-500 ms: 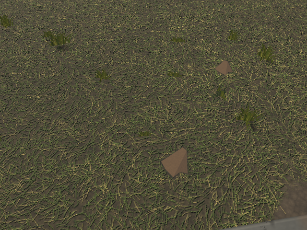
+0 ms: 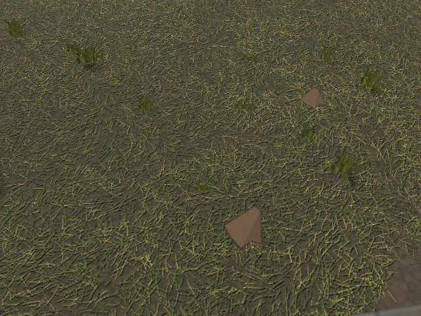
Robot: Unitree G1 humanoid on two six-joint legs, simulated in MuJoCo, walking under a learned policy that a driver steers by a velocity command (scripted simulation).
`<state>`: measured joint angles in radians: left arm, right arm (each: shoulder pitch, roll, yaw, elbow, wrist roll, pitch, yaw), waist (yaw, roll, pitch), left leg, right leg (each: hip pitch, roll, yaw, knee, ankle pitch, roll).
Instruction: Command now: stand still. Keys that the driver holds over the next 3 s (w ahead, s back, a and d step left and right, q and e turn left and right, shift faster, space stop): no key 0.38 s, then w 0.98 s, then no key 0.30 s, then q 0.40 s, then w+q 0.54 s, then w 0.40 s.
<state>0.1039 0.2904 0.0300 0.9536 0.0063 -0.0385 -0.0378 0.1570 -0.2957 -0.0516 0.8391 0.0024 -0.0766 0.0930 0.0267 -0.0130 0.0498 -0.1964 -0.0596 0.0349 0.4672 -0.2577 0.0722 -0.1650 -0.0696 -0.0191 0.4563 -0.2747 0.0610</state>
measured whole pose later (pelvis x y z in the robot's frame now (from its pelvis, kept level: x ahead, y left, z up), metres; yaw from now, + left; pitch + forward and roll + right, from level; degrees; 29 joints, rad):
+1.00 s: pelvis +0.19 -0.10 +0.01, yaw -1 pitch -1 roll -1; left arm 0.44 0.14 -0.01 1.02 0.08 -0.12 -0.01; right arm 0.16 -0.24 -0.04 0.95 -0.08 -0.09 0.05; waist 0.04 0.03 0.02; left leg -0.57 0.07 -0.02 0.87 -0.12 0.10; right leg 0.03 0.06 -0.04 0.20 -0.22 -0.06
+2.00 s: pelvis +0.64 -0.11 -0.19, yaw +7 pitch +2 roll -2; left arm 0.22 0.25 0.06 0.86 0.00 0.02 0.06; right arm 0.16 -0.22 -0.06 0.77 0.00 0.04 -0.04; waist 0.01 -0.01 -0.04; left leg -0.43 0.01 -0.01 0.68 -0.31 0.03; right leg -0.38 -0.04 -0.16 0.66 -0.33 0.00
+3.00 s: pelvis +0.96 +0.06 -0.17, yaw +33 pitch +3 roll +1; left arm 0.27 0.28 0.07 0.87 -0.02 -0.09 0.00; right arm 0.20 -0.24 -0.06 0.70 0.00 -0.06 0.03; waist 0.01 -0.03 0.03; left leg -0.33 -0.06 0.02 0.46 -0.18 0.06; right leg -0.51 -0.11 0.02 1.19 -0.35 -0.02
